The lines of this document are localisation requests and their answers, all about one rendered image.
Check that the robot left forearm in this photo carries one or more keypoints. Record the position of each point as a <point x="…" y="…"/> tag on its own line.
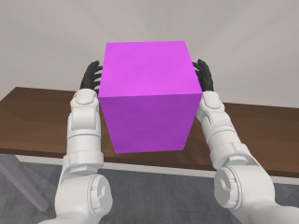
<point x="83" y="150"/>

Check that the robot right forearm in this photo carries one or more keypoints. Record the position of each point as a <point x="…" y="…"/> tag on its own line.
<point x="220" y="134"/>

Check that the left robot hand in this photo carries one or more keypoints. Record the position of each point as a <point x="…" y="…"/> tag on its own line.
<point x="88" y="81"/>

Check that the table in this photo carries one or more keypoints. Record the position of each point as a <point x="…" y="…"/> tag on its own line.
<point x="33" y="122"/>

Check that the robot right upper arm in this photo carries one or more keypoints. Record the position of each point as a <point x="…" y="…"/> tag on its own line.
<point x="248" y="192"/>

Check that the carton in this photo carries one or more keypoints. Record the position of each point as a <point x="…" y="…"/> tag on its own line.
<point x="149" y="94"/>

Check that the robot left upper arm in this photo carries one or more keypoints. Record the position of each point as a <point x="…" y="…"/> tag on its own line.
<point x="82" y="200"/>

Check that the right robot hand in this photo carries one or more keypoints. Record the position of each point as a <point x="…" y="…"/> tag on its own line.
<point x="204" y="75"/>

